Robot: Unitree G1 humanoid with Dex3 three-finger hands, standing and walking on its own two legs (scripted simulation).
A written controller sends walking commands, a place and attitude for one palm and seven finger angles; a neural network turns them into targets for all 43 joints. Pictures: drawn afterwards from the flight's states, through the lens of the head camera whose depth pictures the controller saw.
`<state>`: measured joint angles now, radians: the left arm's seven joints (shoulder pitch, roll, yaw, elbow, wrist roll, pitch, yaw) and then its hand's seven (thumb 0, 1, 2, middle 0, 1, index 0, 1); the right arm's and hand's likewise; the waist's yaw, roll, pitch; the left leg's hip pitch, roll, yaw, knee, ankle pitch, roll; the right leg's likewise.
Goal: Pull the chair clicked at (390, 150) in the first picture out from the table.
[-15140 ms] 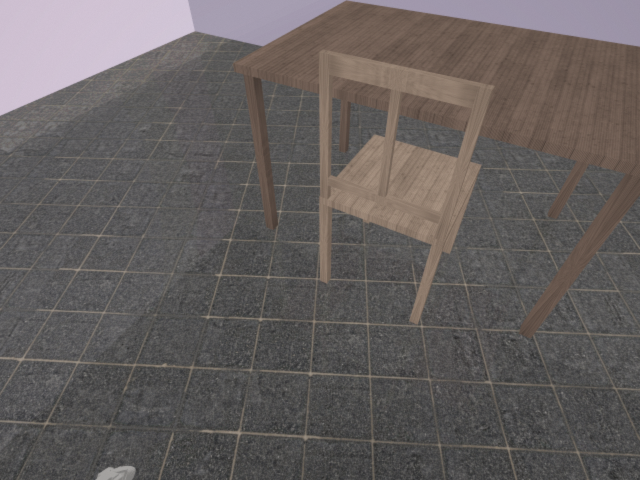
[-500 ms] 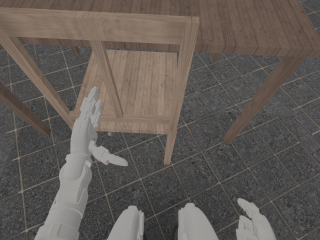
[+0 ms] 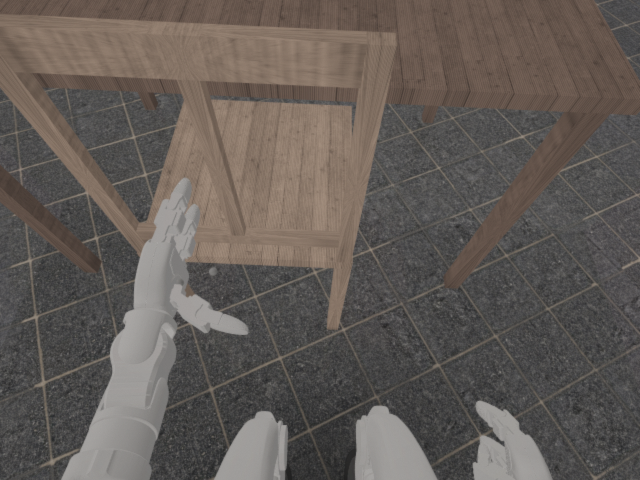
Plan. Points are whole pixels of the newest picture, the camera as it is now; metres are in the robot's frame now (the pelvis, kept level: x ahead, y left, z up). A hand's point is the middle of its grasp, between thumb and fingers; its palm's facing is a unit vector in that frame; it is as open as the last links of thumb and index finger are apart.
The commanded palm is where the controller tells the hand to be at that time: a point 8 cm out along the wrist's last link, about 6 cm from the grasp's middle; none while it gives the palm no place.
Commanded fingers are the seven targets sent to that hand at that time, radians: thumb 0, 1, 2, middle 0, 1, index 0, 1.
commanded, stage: aim the fingers beside a spindle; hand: left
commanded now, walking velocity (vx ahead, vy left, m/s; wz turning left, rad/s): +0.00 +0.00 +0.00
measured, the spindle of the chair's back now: (220, 172) +0.51 +0.15 +0.03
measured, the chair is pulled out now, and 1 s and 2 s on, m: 0.00 0.00 0.00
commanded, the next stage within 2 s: push the fingers through the gap in 0.20 s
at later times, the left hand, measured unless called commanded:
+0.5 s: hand (216, 258) +0.38 +0.14 +0.02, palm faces -0.04 -1.00 -0.04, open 16.9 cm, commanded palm +0.36 +0.19 +0.02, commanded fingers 0.00 -0.50 0.30 -0.06 -0.08 -0.06 -0.08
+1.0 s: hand (223, 220) +0.44 +0.13 +0.02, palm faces -0.04 -1.00 -0.04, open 16.9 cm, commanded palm +0.42 +0.19 +0.02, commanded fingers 0.00 -0.50 0.30 -0.06 -0.08 -0.06 -0.08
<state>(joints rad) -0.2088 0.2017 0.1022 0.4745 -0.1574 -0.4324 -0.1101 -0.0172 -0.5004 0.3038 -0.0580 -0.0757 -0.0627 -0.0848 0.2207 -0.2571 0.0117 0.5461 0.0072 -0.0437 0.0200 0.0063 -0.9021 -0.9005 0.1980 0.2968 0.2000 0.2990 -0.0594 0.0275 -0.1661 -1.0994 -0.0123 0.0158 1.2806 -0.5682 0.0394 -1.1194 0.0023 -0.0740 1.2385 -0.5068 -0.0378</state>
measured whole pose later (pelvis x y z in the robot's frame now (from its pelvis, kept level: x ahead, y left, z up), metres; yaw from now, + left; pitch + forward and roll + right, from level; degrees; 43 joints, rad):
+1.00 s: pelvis +0.00 +0.00 +0.00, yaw -1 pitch +25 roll -2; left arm -0.52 0.25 0.19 0.78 -0.12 -0.47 -0.10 -0.02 -0.50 0.30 -0.06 -0.08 -0.06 -0.08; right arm 0.26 -0.26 0.01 0.60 -0.01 -0.03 0.03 0.00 -0.90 -0.90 0.20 0.30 0.20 0.30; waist -0.11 0.03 -0.16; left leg -1.15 -0.01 0.02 1.29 -0.57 0.04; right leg -1.17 0.01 -0.07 1.24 -0.50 -0.03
